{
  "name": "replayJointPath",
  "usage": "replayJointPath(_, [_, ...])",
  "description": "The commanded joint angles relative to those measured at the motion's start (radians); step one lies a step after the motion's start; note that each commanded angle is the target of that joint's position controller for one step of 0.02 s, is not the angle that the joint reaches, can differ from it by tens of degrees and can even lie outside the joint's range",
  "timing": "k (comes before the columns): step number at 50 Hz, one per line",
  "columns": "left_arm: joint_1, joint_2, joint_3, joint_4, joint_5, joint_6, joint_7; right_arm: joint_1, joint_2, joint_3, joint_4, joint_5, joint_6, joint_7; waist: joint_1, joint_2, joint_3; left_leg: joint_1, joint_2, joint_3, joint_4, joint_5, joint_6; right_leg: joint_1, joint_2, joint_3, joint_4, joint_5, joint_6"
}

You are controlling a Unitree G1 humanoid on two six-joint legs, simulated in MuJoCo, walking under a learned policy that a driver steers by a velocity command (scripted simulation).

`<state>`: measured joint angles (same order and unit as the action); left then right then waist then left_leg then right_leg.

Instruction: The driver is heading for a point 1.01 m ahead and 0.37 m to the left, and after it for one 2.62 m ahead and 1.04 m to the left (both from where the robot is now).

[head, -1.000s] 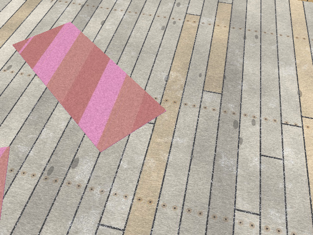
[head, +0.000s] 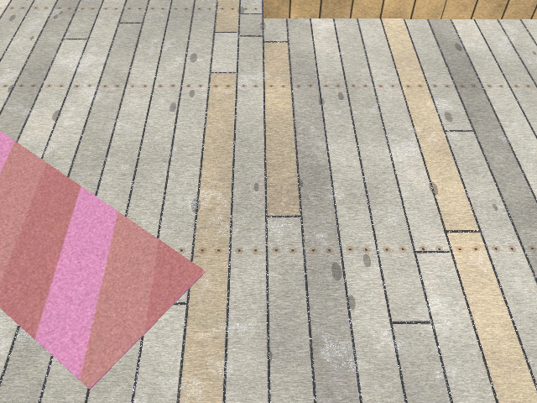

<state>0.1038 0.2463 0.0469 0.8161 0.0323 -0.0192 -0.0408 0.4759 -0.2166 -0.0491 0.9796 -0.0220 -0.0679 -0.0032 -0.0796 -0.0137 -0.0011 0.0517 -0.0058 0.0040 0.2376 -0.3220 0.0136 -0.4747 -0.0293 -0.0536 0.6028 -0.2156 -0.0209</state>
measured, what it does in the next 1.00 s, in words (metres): walks ahead, turning left: right foot, then left foot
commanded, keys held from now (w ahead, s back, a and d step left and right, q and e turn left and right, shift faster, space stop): w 0.20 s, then w+q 0.80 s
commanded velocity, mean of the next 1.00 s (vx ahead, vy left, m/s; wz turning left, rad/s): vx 0.48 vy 0.00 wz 0.34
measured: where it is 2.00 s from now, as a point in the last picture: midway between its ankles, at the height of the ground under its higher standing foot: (145, 250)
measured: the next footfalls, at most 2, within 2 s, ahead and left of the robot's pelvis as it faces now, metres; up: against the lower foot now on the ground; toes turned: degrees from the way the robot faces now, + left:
right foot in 0.04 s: +0.15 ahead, -0.11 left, +0.00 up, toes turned -3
left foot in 0.58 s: +0.45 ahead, +0.08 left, +0.00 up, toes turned +14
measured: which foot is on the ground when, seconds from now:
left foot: down 0.00-0.06, up 0.08-0.56, down 0.58-1.00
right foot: up 0.00-0.02, down 0.04-0.56, up 0.58-1.00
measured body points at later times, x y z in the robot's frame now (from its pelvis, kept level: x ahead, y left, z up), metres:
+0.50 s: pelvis +0.25 -0.02 -0.01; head +0.29 -0.01 +0.44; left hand +0.18 +0.22 -0.15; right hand +0.45 -0.23 -0.12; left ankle +0.41 +0.09 -0.71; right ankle +0.11 -0.11 -0.74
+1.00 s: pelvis +0.53 +0.05 +0.00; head +0.56 +0.07 +0.45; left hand +0.64 +0.34 -0.10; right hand +0.61 -0.23 -0.12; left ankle +0.41 +0.07 -0.74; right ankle +0.75 -0.04 -0.69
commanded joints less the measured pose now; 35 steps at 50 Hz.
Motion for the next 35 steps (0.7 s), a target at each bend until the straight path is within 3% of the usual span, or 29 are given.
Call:
replayJointPath(1, [-0.017, 0.06, 0.014, -0.064, -0.004, -0.029, 0.012, 0.003, -0.176, -0.036, -0.019, 0.005, -0.006, -0.002, 0.072, 0.145, 0.075, -0.135, 0.232, -0.121, 0.062, 0.497, 0.147, 0.172, 0.065, -0.057, -0.107, 0.004, -0.046])
replayJointPath(2, [0.123, 0.087, 0.028, -0.012, 0.002, -0.04, 0.023, -0.008, -0.164, -0.031, -0.017, 0.01, -0.006, -0.001, 0.134, 0.088, 0.005, -0.193, 0.184, -0.063, 0.23, 0.599, 0.122, 0.374, 0.078, -0.045, -0.156, 0.026, -0.069])
replayJointPath(3, [0.307, 0.156, 0.05, 0.028, 0.02, -0.052, 0.038, -0.042, -0.14, -0.021, -0.044, 0.015, -0.009, 0.002, 0.219, -0.005, -0.118, -0.343, 0.129, -0.004, 0.485, 0.467, 0.09, 0.618, -0.076, 0.132, -0.194, -0.098, -0.116])
replayJointPath(4, [0.434, 0.279, 0.077, 0.055, 0.025, -0.051, 0.046, 0.007, -0.032, 0.005, -0.088, 0.032, -0.011, 0.007, 0.222, -0.276, -0.237, -0.642, -0.027, 0.084, 0.833, -0.068, 0.043, 0.83, -0.369, 0.602, -0.324, -0.312, -0.221])
replayJointPath(5, [0.381, 0.232, 0.066, 0.057, 0.0, -0.044, 0.044, -0.048, -0.136, -0.025, -0.077, 0.004, -0.005, 0.0, 0.205, -0.142, -0.173, -0.715, -0.007, -0.041, 0.954, -0.177, 0.067, 0.714, -0.376, 0.707, -0.382, -0.308, -0.234])
replayJointPath(6, [0.269, 0.181, 0.049, 0.039, -0.006, -0.042, 0.039, -0.092, -0.129, -0.028, -0.09, 0.004, -0.007, 0.009, 0.15, -0.084, -0.056, -0.735, 0.052, -0.061, 0.971, -0.088, 0.083, 0.602, -0.334, 0.56, -0.376, -0.27, -0.22])
replayJointPath(7, [0.202, 0.122, 0.034, 0.031, -0.007, -0.048, 0.034, -0.116, -0.109, -0.022, -0.088, 0.007, -0.012, 0.019, 0.125, -0.046, 0.0, -0.708, 0.082, -0.054, 0.932, -0.015, 0.083, 0.498, -0.283, 0.455, -0.405, -0.163, -0.204])
replayJointPath(9, [0.16, 0.069, 0.017, 0.04, -0.014, -0.06, 0.036, -0.105, -0.088, -0.021, -0.077, -0.012, 0.004, 0.028, 0.075, -0.075, 0.043, -0.644, 0.113, -0.035, 0.86, 0.037, 0.064, 0.389, -0.2, 0.309, -0.45, -0.028, -0.167])
replayJointPath(10, [0.172, 0.064, 0.014, 0.051, -0.015, -0.068, 0.037, -0.096, -0.077, -0.019, -0.07, -0.016, 0.014, 0.034, 0.066, -0.076, 0.038, -0.623, 0.11, -0.022, 0.852, 0.053, 0.053, 0.374, -0.186, 0.27, -0.459, 0.044, -0.17])
replayJointPath(13, [0.231, 0.08, 0.018, 0.089, -0.016, -0.087, 0.043, -0.167, -0.066, -0.019, -0.09, -0.011, 0.031, 0.046, 0.062, -0.05, 0.068, -0.694, 0.111, -0.02, 0.813, 0.119, 0.032, 0.381, -0.19, 0.175, -0.5, 0.158, -0.181])
replayJointPath(17, [0.265, 0.063, 0.009, 0.115, -0.013, -0.095, 0.044, -0.322, -0.051, -0.01, -0.143, -0.005, 0.032, 0.051, 0.08, -0.044, 0.109, -0.74, 0.086, -0.018, 0.639, 0.267, 0.024, 0.381, -0.165, 0.042, -0.513, 0.271, -0.156])
replayJointPath(22, [0.319, 0.08, 0.006, 0.151, -0.016, -0.101, 0.058, -0.47, -0.039, 0.006, -0.203, -0.008, 0.029, 0.06, 0.109, -0.033, 0.126, -0.657, 0.06, 0.073, 0.415, 0.351, 0.064, 0.453, -0.188, -0.054, -0.498, 0.422, -0.134])
replayJointPath(25, [0.325, 0.11, 0.011, 0.166, -0.01, -0.09, 0.071, -0.449, -0.059, -0.002, -0.21, -0.012, 0.027, 0.054, 0.086, -0.049, 0.085, -0.593, 0.0, 0.126, 0.366, 0.238, 0.116, 0.579, -0.209, -0.103, -0.346, 0.788, -0.111])
replayJointPath(27, [0.32, 0.139, 0.019, 0.167, -0.001, -0.072, 0.077, -0.312, -0.092, -0.02, -0.175, -0.016, 0.025, 0.047, 0.028, -0.075, -0.007, -0.44, -0.072, 0.159, 0.348, 0.13, 0.162, 0.61, -0.212, -0.135, -0.088, 1.02, -0.098])
replayJointPath(28, [0.319, 0.148, 0.021, 0.161, -0.004, -0.062, 0.077, -0.172, -0.121, -0.036, -0.132, -0.024, 0.019, 0.043, -0.03, -0.059, -0.085, -0.252, -0.095, 0.143, 0.282, 0.142, 0.193, 0.536, -0.197, -0.154, 0.124, 0.941, -0.082])
replayJointPath(29, [0.316, 0.131, 0.015, 0.13, -0.007, -0.062, 0.072, -0.024, -0.203, -0.065, -0.102, -0.036, 0.018, 0.029, -0.088, 0.018, -0.183, -0.005, 0.061, -0.075, 0.254, 0.043, 0.255, 0.324, -0.169, -0.162, 0.426, 0.634, -0.059])
replayJointPath(30, [0.378, 0.018, -0.006, 0.075, -0.023, -0.068, 0.044, -0.045, -0.302, -0.089, -0.116, -0.027, 0.025, 0.021, -0.003, 0.27, -0.279, 0.298, 0.356, -0.642, 0.167, 0.051, 0.441, -0.123, 0.058, -0.109, 0.812, -0.309, -0.002])
replayJointPath(31, [0.228, 0.112, 0.014, 0.051, -0.013, -0.08, 0.042, -0.038, -0.272, -0.085, -0.113, 0.008, 0.038, 0.019, -0.049, 0.092, -0.264, 0.278, 0.333, -0.724, 0.061, 0.021, 0.416, -0.247, 0.05, 0.092, 0.867, -0.265, -0.015])
replayJointPath(32, [0.155, 0.107, 0.011, 0.016, -0.024, -0.095, 0.037, -0.12, -0.245, -0.077, -0.116, 0.011, 0.04, 0.012, -0.016, 0.061, -0.113, 0.137, 0.314, -0.561, 0.039, 0.091, 0.373, -0.286, -0.015, 0.102, 0.806, -0.146, -0.024])
replayJointPath(33, [0.158, 0.102, 0.009, 0.02, -0.023, -0.103, 0.039, -0.168, -0.194, -0.065, -0.12, 0.011, 0.038, 0.012, 0.027, -0.011, -0.044, 0.001, 0.276, -0.473, 0.018, 0.22, 0.333, -0.228, -0.048, 0.095, 0.713, -0.087, -0.023])
replayJointPath(34, [0.163, 0.095, 0.01, 0.024, -0.009, -0.092, 0.042, -0.199, -0.171, -0.058, -0.123, 0.015, 0.032, 0.01, 0.062, -0.027, -0.001, -0.1, 0.232, -0.396, 0.009, 0.331, 0.306, -0.168, -0.068, 0.097, 0.654, -0.08, -0.01])
replayJointPath(35, [0.186, 0.086, 0.007, 0.024, 0.007, -0.071, 0.042, -0.216, -0.146, -0.05, -0.124, 0.02, 0.025, 0.008, 0.092, -0.014, 0.001, -0.171, 0.193, -0.337, -0.003, 0.402, 0.29, -0.101, -0.078, 0.099, 0.609, -0.083, 0.007])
